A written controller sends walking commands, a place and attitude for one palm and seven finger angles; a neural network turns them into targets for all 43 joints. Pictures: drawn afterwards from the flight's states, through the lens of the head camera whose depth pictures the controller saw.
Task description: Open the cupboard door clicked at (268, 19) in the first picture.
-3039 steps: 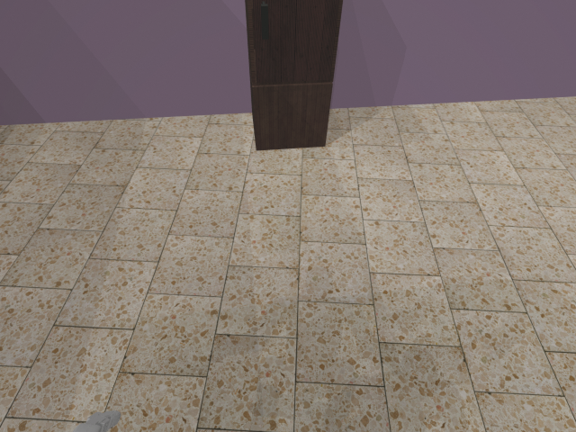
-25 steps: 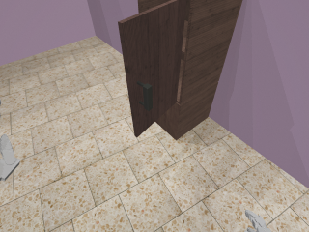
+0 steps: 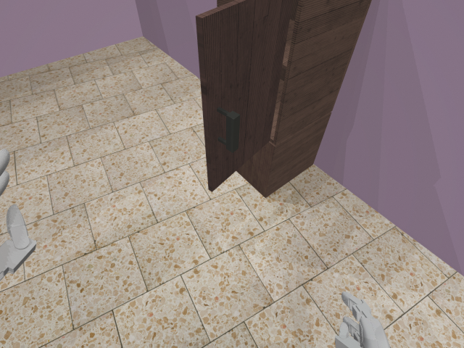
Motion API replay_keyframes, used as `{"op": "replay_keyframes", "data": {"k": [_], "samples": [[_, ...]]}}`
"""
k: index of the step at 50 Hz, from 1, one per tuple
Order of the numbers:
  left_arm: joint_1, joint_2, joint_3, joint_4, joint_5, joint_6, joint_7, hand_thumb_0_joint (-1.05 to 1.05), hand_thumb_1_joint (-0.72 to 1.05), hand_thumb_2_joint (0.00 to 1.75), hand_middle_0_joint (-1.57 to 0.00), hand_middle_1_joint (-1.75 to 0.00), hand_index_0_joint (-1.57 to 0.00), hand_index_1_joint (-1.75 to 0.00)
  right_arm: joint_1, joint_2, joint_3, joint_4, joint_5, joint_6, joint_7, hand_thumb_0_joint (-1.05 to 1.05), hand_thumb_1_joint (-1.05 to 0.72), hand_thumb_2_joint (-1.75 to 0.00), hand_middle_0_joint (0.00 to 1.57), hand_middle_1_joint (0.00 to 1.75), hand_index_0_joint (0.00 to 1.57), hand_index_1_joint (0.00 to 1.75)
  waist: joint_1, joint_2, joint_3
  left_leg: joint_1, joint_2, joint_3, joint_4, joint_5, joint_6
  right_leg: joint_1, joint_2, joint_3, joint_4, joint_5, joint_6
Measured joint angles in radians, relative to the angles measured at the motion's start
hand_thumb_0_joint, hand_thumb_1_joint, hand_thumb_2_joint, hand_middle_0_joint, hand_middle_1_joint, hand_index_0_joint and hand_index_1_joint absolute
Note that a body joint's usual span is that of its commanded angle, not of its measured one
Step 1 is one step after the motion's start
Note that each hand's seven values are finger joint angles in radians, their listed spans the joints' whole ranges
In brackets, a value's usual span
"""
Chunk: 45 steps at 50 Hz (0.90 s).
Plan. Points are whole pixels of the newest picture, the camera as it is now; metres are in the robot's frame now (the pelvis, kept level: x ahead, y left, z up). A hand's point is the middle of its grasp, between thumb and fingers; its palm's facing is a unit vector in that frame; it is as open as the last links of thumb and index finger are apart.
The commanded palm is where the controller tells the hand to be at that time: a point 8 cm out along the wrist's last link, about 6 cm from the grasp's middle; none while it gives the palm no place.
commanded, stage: stop stepping back and stand still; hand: left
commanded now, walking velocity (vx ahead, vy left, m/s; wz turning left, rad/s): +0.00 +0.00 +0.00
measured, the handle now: (226, 129) +0.69 +0.06 -0.06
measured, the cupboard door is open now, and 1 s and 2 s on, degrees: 100 100 100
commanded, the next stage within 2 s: let the arm hang, fingers relaxed in 0.30 s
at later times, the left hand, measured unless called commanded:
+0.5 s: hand (61, 295) +0.18 +0.27 +0.03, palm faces +0.21 -0.84 -0.50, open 7.4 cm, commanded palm none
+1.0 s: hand out of the picture -0.03 +0.22 -0.16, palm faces +0.04 -0.96 -0.29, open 7.3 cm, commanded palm none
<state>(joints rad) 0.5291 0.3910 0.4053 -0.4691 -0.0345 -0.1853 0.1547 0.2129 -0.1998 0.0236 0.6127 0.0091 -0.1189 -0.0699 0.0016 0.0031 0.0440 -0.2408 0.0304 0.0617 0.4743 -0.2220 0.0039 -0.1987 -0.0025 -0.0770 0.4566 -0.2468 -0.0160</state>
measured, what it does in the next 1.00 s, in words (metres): stands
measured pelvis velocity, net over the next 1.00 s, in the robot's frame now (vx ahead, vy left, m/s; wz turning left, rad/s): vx -0.02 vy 0.00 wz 0.04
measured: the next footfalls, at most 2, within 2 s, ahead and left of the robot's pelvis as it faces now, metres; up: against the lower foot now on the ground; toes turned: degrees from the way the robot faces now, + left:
none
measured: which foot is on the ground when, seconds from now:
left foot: down 0.00-1.00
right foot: down 0.00-1.00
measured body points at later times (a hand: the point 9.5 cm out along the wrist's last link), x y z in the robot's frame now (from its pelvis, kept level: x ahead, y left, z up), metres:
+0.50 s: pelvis -0.02 +0.01 -0.01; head -0.01 -0.02 +0.44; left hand +0.17 +0.32 +0.06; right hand +0.15 -0.24 -0.12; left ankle +0.02 +0.11 -0.74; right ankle +0.00 -0.10 -0.74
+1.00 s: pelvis -0.02 +0.00 +0.00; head +0.01 -0.01 +0.45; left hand -0.03 +0.27 -0.14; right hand -0.01 -0.25 -0.16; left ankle +0.02 +0.11 -0.74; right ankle +0.00 -0.10 -0.74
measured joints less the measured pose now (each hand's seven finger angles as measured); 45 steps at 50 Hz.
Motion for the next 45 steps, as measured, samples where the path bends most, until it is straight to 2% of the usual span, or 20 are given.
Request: {"op": "replay_keyframes", "data": {"k": [8, 20, 22, 24, 27, 29, 32, 35, 38, 45], "samples": [[0.052, 0.004, -0.011, -0.005, -0.004, 0.005, -0.007, 0.02, 0.89, 0.90, -0.21, -0.30, -0.21, -0.30, 0.010, -0.003, -0.008, 0.007, 0.000, 0.007, -0.001, 0.01, -0.90, -0.90, 0.20, 0.30, 0.20, 0.30, -0.018, 0.008, -0.009, -0.011, 0.000, 0.003, -0.011, 0.016, 0.007, -0.005, 0.000, 0.003, -0.026, 0.027, 0.005], [0.034, -0.016, -0.016, 0.020, 0.001, 0.006, 0.000, 0.02, 0.89, 0.90, -0.21, -0.30, -0.21, -0.30, 0.006, -0.010, -0.011, 0.014, -0.001, 0.004, -0.008, 0.01, -0.90, -0.90, 0.20, 0.30, 0.20, 0.30, -0.001, 0.020, -0.018, -0.015, -0.002, -0.003, -0.024, 0.035, 0.010, -0.002, 0.000, -0.003, -0.048, 0.048, 0.007], [-0.043, -0.006, -0.078, 0.167, 0.035, -0.002, -0.045, 0.01, 0.89, 0.90, -0.20, -0.30, -0.21, -0.30, -0.012, -0.040, -0.022, 0.069, -0.005, -0.022, 0.035, 0.01, -0.90, -0.90, 0.20, 0.30, 0.20, 0.30, 0.007, 0.043, -0.036, -0.058, -0.007, -0.015, 0.014, 0.027, 0.013, -0.037, -0.006, -0.016, -0.013, 0.036, 0.007], [-0.143, -0.018, -0.171, 0.401, 0.051, 0.073, -0.098, 0.01, 0.90, 0.90, -0.20, -0.30, -0.20, -0.30, -0.048, -0.080, -0.026, 0.130, -0.011, 0.010, 0.065, 0.01, -0.90, -0.90, 0.20, 0.30, 0.20, 0.30, 0.015, 0.074, -0.048, -0.088, -0.014, -0.018, 0.053, 0.014, 0.019, -0.071, -0.016, -0.018, 0.037, 0.015, 0.009], [-0.234, -0.070, -0.283, 0.754, 0.068, 0.178, -0.143, 0.01, 0.90, 0.90, -0.20, -0.30, -0.20, -0.30, -0.091, -0.110, -0.027, 0.190, -0.023, 0.062, 0.080, 0.01, -0.90, -0.90, 0.20, 0.30, 0.20, 0.30, -0.001, 0.097, -0.046, -0.110, -0.023, -0.009, 0.090, -0.002, 0.026, -0.107, -0.029, -0.010, 0.100, -0.012, 0.012], [-0.257, -0.108, -0.340, 0.935, 0.074, 0.214, -0.160, 0.01, 0.91, 0.90, -0.19, -0.30, -0.20, -0.30, -0.093, -0.108, -0.025, 0.212, -0.027, 0.083, 0.083, 0.01, -0.90, -0.90, 0.20, 0.30, 0.20, 0.30, -0.016, 0.082, -0.031, -0.109, -0.025, -0.004, 0.096, -0.003, 0.024, -0.115, -0.032, -0.004, 0.122, -0.022, 0.009], [-0.263, -0.162, -0.398, 1.132, 0.073, 0.236, -0.167, 0.01, 0.91, 0.90, -0.20, -0.30, -0.20, -0.30, -0.063, -0.088, -0.019, 0.247, -0.033, 0.108, 0.085, 0.00, -0.90, -0.90, 0.20, 0.30, 0.20, 0.30, -0.032, 0.028, -0.002, -0.099, -0.026, -0.007, 0.095, -0.003, 0.018, -0.109, -0.034, -0.007, 0.136, -0.032, 0.001], [-0.259, -0.208, -0.419, 1.273, 0.062, 0.240, -0.159, 0.01, 0.92, 0.90, -0.20, -0.30, -0.20, -0.30, -0.018, -0.064, -0.013, 0.300, -0.036, 0.128, 0.081, 0.00, -0.90, -0.90, 0.20, 0.30, 0.20, 0.30, -0.032, -0.023, 0.021, -0.086, -0.023, -0.019, 0.084, 0.002, 0.011, -0.091, -0.029, -0.019, 0.121, -0.029, -0.003], [-0.264, -0.190, -0.398, 1.363, 0.057, 0.225, -0.147, 0.00, 0.98, 0.89, -0.21, -0.30, -0.21, -0.30, 0.027, -0.042, -0.009, 0.361, -0.036, 0.143, 0.075, 0.00, -0.90, -0.90, 0.20, 0.30, 0.20, 0.30, -0.017, -0.044, 0.037, -0.075, -0.014, -0.038, 0.061, 0.016, 0.003, -0.065, -0.017, -0.038, 0.076, -0.009, -0.010], [-0.251, -0.155, -0.389, 1.515, 0.052, 0.206, -0.156, 0.00, 0.95, 0.89, -0.20, -0.30, -0.21, -0.30, 0.066, -0.030, -0.023, 0.450, -0.029, 0.150, 0.062, 0.01, -0.90, -0.90, 0.20, 0.30, 0.20, 0.30, -0.004, -0.002, 0.042, -0.040, -0.010, -0.049, 0.008, 0.039, 0.000, -0.015, -0.007, -0.049, -0.004, 0.026, -0.013]]}}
